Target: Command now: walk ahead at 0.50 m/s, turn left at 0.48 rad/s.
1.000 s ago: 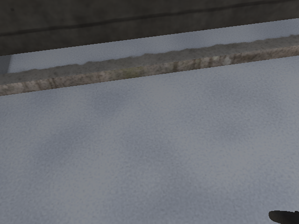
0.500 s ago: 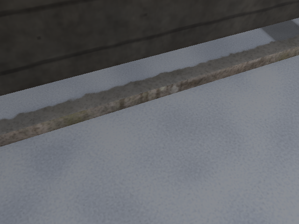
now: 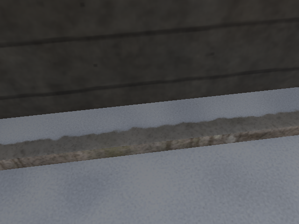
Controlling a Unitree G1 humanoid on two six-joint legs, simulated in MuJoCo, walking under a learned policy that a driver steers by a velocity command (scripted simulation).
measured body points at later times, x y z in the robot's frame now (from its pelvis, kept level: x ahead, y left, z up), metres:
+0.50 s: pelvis +0.20 +0.07 -0.01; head +0.24 +0.09 +0.44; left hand +0.28 +0.36 -0.13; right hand +0.38 -0.17 -0.11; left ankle +0.24 +0.15 -0.75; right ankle +0.27 -0.10 -0.69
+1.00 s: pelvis +0.26 +0.04 -0.01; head +0.27 +0.04 +0.44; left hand +0.32 +0.32 -0.14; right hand +0.41 -0.20 -0.14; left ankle +0.24 +0.15 -0.75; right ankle +0.29 -0.09 -0.75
